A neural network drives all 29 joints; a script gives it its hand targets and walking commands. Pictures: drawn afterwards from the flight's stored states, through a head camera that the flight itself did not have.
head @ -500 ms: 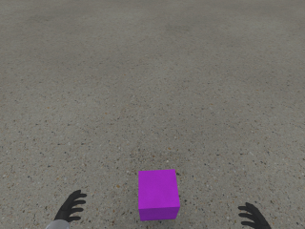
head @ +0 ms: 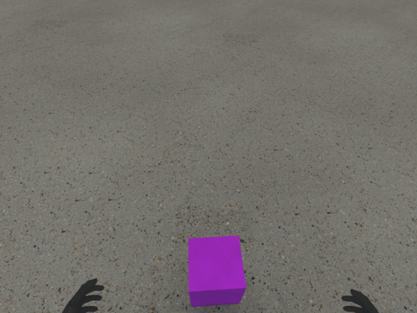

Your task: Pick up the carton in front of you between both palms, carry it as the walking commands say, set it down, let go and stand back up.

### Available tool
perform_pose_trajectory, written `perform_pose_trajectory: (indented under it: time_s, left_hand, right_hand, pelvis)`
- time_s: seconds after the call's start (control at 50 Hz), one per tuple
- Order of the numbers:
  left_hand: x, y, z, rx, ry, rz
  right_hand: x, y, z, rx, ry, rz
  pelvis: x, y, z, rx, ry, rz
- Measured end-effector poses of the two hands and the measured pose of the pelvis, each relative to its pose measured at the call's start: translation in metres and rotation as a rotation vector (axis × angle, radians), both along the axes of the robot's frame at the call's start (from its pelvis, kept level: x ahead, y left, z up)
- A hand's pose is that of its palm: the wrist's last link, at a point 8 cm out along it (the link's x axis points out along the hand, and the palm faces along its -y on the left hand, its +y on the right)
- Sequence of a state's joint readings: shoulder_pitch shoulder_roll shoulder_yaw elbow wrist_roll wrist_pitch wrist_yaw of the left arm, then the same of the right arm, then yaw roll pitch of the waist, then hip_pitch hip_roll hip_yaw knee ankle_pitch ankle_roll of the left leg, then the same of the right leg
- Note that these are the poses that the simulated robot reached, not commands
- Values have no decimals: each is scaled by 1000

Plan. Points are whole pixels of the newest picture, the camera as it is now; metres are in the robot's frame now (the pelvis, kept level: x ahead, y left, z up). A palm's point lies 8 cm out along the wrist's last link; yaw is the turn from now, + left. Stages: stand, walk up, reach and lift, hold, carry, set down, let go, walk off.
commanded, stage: stand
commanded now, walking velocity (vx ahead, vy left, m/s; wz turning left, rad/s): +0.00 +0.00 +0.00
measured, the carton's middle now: (214, 271) +0.40 +0.00 -0.65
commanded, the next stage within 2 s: none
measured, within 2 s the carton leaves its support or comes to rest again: neither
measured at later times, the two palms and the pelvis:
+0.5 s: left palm out of the picture +0.09 +0.30 -0.10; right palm out of the picture +0.09 -0.30 -0.09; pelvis -0.02 +0.00 +0.01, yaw +0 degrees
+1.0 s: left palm out of the picture +0.07 +0.30 -0.10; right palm out of the picture +0.07 -0.31 -0.09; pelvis -0.03 +0.00 +0.01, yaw +0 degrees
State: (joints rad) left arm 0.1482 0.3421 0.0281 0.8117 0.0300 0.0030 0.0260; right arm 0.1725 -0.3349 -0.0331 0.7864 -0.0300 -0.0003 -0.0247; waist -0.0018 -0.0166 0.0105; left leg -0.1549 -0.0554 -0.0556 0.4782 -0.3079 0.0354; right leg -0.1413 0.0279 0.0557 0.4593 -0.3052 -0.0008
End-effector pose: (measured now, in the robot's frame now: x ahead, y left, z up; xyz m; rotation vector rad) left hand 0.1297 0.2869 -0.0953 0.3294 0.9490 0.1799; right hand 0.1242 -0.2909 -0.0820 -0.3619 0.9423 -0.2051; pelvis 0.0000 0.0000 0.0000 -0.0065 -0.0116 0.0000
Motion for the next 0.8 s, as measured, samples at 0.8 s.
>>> perform_pose_trajectory:
  time_s: [0.8]
  left_hand:
    - [-61, 16, -4, 21, 137, 38]
  right_hand:
    - [-53, -17, -6, -12, 121, -35]
  pelvis:
    - [-27, -1, 8, 2, -30, -7]
